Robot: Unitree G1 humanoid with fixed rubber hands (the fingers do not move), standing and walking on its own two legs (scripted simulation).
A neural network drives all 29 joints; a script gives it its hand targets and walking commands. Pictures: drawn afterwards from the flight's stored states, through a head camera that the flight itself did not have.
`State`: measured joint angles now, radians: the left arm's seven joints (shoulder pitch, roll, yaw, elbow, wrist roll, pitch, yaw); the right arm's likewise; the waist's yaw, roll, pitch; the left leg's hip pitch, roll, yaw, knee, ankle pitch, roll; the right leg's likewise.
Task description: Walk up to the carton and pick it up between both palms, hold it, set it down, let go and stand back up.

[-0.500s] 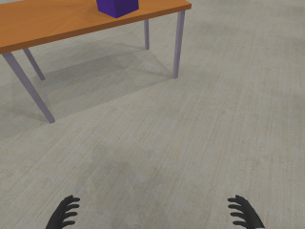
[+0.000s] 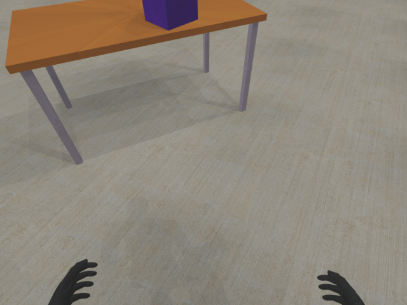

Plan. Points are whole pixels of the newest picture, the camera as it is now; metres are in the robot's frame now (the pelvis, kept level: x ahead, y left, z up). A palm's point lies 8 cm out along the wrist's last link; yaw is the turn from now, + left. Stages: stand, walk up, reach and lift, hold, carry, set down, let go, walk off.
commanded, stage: walk up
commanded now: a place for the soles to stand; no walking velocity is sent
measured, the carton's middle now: out of the picture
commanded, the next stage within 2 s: none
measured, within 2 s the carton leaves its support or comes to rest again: neither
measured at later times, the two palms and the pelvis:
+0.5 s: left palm (31, 260) +0.24 +0.38 -0.06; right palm (345, 279) +0.18 -0.25 -0.04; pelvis +0.12 +0.06 +0.01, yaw +4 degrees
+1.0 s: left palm (71, 189) +0.38 +0.33 -0.01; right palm (317, 191) +0.41 -0.29 -0.08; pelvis +0.28 -0.01 +0.01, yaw +6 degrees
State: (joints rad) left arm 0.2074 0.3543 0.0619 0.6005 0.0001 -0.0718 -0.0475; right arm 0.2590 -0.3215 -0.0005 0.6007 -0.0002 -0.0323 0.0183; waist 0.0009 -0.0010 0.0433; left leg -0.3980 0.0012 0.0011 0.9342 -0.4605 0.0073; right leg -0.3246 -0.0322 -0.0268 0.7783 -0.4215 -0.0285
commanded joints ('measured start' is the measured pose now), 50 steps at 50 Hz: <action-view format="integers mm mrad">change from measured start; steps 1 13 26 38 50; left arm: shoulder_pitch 47 -91 -144 179 61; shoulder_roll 365 301 261 379 318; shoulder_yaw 136 101 93 145 123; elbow -25 -54 -70 6 -31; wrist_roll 45 22 41 10 11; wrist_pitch -35 6 5 -46 -36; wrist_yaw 2 -19 -31 11 9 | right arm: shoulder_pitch -82 190 270 201 107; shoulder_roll -301 -438 -408 -359 -329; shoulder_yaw -149 -173 -148 -112 -118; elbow -58 9 17 38 18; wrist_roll -27 -1 -4 3 -7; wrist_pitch -63 -119 -127 -81 -58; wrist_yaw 40 -26 -27 -27 20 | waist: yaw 88 -35 -73 97 57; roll -114 42 149 -59 -174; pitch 59 94 60 -179 49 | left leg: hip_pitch -409 252 333 -418 -346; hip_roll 107 284 246 15 100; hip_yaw -16 -757 -473 -96 -35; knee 63 -744 -637 447 62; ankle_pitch -26 -210 136 68 217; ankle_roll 0 152 232 34 -31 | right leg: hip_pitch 184 -525 -510 441 206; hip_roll -367 -50 -78 -388 -278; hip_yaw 437 102 66 575 124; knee -570 514 130 -487 -541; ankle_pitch -424 35 175 -176 -21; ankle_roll -243 20 33 -77 -141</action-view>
